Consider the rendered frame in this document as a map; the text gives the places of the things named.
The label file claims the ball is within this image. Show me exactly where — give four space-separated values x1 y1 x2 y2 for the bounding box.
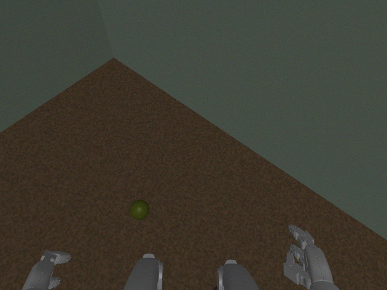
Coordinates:
129 200 149 220

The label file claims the left robot hand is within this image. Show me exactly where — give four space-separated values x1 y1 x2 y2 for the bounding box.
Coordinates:
22 250 71 290

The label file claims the right robot hand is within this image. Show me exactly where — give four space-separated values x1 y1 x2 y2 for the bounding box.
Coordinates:
283 224 334 290

